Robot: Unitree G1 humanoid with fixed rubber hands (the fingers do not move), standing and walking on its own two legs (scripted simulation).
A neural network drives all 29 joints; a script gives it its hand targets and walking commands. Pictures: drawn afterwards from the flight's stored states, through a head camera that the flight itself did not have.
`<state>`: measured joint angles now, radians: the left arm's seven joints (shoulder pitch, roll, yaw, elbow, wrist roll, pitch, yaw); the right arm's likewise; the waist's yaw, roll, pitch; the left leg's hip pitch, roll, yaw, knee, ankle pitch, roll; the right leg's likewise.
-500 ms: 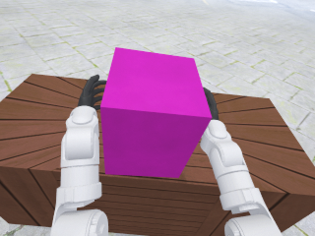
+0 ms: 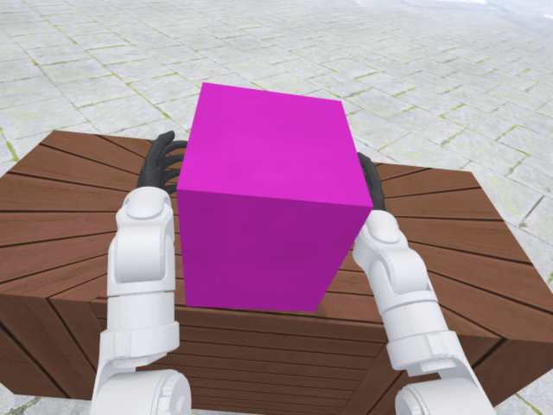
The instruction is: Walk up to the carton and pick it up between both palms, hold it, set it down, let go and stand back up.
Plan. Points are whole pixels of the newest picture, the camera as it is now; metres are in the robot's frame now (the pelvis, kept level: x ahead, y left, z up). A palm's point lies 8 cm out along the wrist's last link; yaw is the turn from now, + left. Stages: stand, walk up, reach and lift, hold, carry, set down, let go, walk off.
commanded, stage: hold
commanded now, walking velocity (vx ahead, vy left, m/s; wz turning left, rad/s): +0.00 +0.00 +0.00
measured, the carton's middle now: (262, 204) +0.38 +0.01 +0.15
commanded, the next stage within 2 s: none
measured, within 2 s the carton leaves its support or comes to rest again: neither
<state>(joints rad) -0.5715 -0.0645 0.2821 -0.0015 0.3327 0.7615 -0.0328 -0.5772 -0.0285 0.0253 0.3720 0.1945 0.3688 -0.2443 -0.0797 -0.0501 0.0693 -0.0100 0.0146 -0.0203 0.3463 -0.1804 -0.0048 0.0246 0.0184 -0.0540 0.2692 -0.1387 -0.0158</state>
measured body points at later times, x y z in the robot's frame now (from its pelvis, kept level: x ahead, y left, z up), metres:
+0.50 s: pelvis -0.01 +0.00 +0.00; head -0.04 +0.03 +0.45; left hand +0.36 +0.16 +0.19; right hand +0.36 -0.13 +0.17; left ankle +0.02 +0.12 -0.75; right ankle +0.02 -0.11 -0.75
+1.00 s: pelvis +0.00 +0.00 +0.00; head -0.03 +0.03 +0.45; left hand +0.36 +0.16 +0.19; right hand +0.36 -0.13 +0.17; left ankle +0.02 +0.12 -0.75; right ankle +0.02 -0.11 -0.75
